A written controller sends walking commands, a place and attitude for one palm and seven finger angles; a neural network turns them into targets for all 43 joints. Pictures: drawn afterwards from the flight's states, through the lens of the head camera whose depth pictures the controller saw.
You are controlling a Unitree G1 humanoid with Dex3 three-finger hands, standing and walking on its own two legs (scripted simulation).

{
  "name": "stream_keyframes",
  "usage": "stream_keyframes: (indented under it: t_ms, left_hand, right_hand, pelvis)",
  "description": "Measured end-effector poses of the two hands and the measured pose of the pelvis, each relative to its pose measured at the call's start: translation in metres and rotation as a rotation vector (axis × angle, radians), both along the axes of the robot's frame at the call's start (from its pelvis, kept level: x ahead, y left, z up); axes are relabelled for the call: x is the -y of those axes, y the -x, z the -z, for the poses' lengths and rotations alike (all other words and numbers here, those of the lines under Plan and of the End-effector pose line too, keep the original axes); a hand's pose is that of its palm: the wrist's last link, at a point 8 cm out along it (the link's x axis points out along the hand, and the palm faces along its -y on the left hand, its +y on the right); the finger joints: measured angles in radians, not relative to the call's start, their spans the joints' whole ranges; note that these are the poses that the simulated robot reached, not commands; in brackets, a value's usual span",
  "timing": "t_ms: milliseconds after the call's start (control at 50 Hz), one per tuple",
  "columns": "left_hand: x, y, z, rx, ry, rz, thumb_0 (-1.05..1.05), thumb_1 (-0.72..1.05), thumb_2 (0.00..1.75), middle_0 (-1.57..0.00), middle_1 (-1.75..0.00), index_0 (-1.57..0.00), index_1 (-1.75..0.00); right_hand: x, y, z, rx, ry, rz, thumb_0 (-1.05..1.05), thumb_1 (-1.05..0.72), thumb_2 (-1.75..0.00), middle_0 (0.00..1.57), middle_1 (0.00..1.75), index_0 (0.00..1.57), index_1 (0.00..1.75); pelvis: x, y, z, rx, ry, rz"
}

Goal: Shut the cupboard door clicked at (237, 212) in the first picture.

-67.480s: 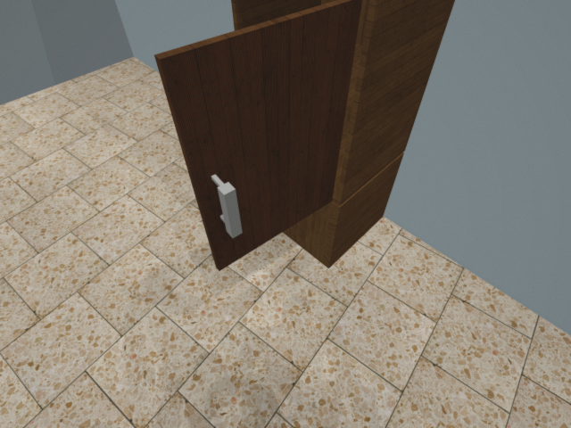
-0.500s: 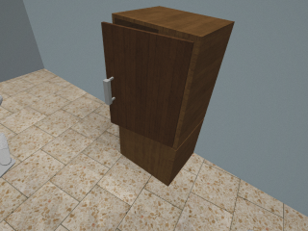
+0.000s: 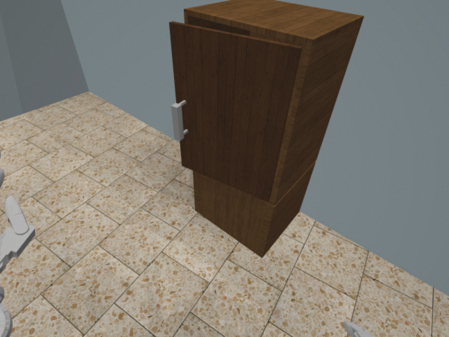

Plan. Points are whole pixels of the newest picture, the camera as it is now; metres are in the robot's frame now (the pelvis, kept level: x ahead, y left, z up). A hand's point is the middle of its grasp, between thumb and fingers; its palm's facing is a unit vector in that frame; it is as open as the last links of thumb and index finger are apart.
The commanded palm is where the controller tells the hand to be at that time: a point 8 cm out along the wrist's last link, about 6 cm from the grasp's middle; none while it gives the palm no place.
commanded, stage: stop stepping back and stand still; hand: left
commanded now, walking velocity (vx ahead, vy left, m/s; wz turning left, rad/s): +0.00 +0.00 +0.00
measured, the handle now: (181, 120) +0.88 +0.23 -0.06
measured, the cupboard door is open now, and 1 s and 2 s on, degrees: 10 10 10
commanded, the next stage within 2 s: let the arm hang, fingers relaxed in 0.58 s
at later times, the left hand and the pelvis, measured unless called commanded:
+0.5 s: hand (75, 213) +0.23 +0.25 +0.17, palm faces +0.43 -0.80 -0.42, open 7.4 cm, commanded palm +0.17 +0.28 +0.19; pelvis +0.03 -0.02 +0.01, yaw -1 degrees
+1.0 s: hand out of the picture +0.04 +0.16 -0.16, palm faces +0.01 -0.99 -0.17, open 7.1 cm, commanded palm none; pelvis +0.00 -0.02 +0.01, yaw +0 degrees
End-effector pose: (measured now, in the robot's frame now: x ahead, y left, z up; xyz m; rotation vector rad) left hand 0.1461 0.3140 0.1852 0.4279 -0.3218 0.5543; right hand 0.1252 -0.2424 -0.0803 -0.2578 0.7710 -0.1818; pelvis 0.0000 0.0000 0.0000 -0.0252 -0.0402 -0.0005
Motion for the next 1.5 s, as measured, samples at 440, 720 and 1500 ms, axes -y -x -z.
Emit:
stream_keyframes:
  t_ms: [440, 720, 1500]
  left_hand:
    - [0.025, -0.042, 0.001, -0.177, -0.051, 0.075, 0.01, 0.89, 0.9, -0.21, -0.31, -0.21, -0.31]
    - [0.031, -0.049, 0.008, -0.228, -0.098, 0.151, 0.01, 0.89, 0.9, -0.21, -0.31, -0.21, -0.31]
    - [0.111, 0.201, 0.314, -1.71, 0.71, -0.069, 0.0, 0.91, 0.9, -0.2, -0.3, -0.2, -0.3]
  right_hand:
    - [0.013, -0.036, -0.012, 0.011, -0.039, 0.03, 0.01, -0.9, -0.9, 0.2, 0.3, 0.2, 0.3]
    - [0.014, -0.049, -0.017, 0.057, -0.053, -0.018, 0.01, -0.9, -0.9, 0.2, 0.3, 0.2, 0.3]
    - [-0.031, 0.148, 0.053, -0.65, -0.17, 0.114, 0.01, -0.91, -0.9, 0.2, 0.3, 0.2, 0.3]
  pelvis:
    - [0.016, -0.026, -0.013, -0.051, -0.016, 0.022]
    - [0.016, -0.022, -0.012, -0.06, -0.011, 0.012]
    - [0.008, 0.003, -0.017, -0.007, -0.017, -0.002]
